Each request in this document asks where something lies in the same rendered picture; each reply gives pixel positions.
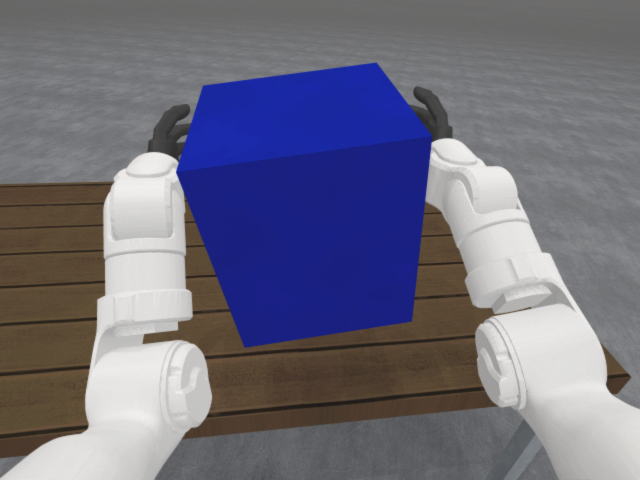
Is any robot left forearm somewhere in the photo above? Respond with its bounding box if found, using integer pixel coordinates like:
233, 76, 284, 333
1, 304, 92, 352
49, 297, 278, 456
85, 152, 193, 423

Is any carton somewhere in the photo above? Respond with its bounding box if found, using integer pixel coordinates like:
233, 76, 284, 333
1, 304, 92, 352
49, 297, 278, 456
176, 63, 432, 348

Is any robot left upper arm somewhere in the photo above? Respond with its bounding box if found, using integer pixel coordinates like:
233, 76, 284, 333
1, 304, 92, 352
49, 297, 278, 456
0, 340, 212, 480

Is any robot right forearm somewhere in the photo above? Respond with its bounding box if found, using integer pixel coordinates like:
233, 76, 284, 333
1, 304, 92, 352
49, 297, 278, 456
425, 138, 607, 382

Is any table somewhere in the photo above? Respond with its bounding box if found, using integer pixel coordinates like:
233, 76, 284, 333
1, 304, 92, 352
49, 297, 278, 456
0, 182, 631, 480

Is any robot right hand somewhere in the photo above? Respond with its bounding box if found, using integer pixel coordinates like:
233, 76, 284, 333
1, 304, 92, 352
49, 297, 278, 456
408, 86, 453, 142

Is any robot left hand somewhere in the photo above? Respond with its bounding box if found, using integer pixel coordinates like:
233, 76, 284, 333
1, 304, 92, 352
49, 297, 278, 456
147, 104, 191, 163

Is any robot right upper arm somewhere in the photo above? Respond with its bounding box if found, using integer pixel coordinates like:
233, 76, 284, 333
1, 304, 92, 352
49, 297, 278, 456
475, 303, 640, 480

